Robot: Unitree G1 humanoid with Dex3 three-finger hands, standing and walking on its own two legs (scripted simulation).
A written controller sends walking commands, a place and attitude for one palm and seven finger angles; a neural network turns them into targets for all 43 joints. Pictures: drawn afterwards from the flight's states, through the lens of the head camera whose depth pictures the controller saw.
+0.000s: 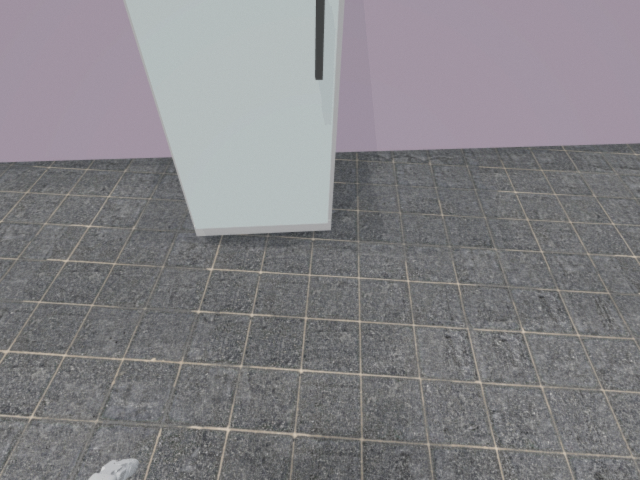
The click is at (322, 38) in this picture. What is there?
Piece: fridge door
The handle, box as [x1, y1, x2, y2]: [315, 0, 324, 79]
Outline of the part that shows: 316,0 315,78 322,79 324,0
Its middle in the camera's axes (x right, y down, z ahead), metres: -0.01 -0.58 +1.03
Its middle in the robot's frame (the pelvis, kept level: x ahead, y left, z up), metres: +1.17 +0.08 +0.12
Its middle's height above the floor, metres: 0.89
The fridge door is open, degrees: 0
